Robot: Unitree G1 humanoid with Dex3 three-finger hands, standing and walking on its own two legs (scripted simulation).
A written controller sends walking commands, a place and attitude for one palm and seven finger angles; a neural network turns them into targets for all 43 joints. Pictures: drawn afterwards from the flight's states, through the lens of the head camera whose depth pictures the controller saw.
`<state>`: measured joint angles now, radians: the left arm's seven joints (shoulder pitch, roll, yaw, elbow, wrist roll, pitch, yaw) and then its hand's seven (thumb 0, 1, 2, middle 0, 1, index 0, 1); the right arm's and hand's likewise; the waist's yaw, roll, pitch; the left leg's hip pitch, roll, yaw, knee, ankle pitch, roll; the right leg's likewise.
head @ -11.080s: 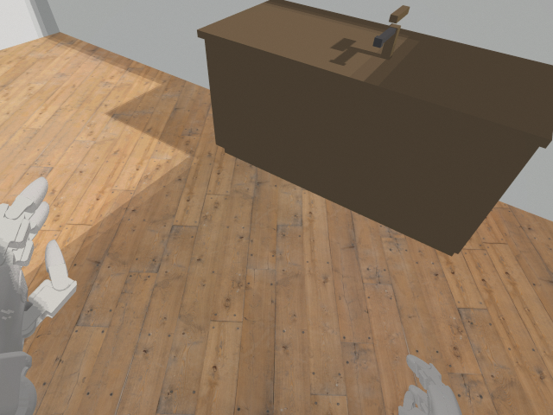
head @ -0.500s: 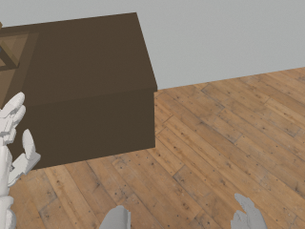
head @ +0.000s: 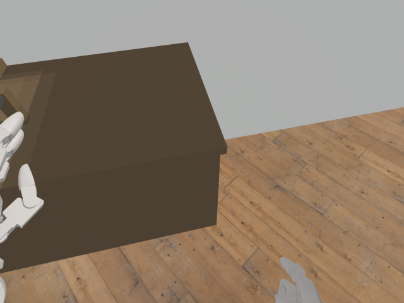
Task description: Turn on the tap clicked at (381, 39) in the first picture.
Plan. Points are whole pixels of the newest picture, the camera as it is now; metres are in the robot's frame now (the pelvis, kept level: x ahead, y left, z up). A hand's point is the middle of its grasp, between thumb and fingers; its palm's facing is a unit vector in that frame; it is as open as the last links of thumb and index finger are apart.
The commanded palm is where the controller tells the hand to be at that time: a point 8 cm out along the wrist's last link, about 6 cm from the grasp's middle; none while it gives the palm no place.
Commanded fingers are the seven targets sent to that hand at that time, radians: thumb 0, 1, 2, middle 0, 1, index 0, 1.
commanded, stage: come to a stop and stand still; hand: left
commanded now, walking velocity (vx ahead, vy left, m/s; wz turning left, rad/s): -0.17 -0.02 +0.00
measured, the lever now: out of the picture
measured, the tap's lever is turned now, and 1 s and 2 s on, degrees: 0 0 0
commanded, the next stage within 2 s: none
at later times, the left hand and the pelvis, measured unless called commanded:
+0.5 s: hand out of the picture +0.21 +0.33 +0.20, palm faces +0.43 -0.86 -0.28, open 7.4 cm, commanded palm +0.13 +0.33 +0.19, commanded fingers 0.00 0.90 0.90 -0.20 -0.30 -0.20 -0.30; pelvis -0.05 +0.06 +0.00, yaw -5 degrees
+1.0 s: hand out of the picture +0.13 +0.37 +0.16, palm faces +0.25 -0.88 -0.41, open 7.4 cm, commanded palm +0.09 +0.40 +0.19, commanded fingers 0.00 0.90 0.90 -0.20 -0.30 -0.20 -0.30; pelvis -0.10 +0.14 +0.01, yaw -6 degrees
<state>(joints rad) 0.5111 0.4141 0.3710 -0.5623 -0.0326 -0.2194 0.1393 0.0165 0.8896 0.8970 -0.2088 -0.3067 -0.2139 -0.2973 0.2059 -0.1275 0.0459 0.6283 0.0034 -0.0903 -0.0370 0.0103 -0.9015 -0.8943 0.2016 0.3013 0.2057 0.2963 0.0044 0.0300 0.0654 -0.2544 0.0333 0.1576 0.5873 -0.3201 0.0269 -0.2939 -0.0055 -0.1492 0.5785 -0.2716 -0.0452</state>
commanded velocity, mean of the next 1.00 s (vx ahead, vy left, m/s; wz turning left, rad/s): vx -0.03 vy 0.00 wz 0.00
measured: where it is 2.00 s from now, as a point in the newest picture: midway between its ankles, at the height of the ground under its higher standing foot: outside the picture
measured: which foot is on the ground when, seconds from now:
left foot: down 0.00-1.00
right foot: down 0.00-0.50, up 0.52-0.72, down 0.74-1.00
